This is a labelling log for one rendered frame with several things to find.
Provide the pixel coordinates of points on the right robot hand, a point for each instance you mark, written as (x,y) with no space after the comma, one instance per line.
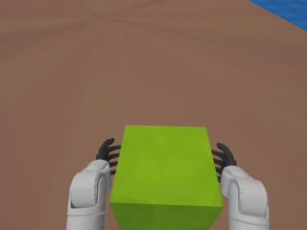
(227,159)

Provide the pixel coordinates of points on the robot left forearm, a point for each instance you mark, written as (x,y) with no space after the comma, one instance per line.
(87,197)

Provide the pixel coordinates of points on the left robot hand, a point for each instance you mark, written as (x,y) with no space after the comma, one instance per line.
(104,151)

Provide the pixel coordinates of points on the carton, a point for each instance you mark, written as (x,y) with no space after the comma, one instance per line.
(165,179)

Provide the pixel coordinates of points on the robot right forearm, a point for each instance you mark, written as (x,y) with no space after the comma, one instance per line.
(248,202)

